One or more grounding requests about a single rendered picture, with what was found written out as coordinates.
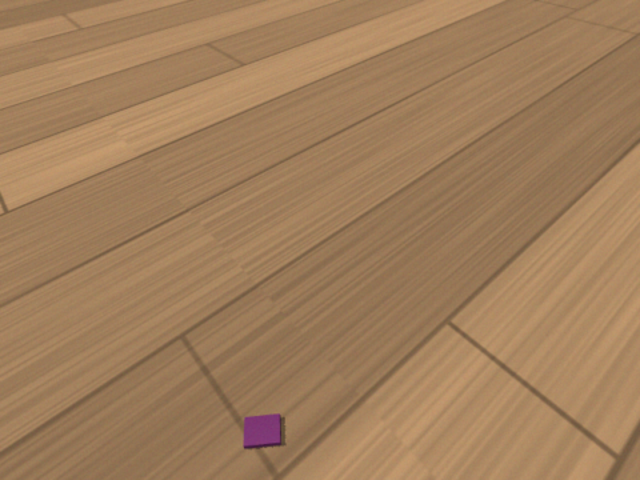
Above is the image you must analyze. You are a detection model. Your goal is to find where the small box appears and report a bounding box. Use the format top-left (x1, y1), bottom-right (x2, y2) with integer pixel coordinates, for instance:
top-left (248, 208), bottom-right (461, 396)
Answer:
top-left (243, 414), bottom-right (281, 449)

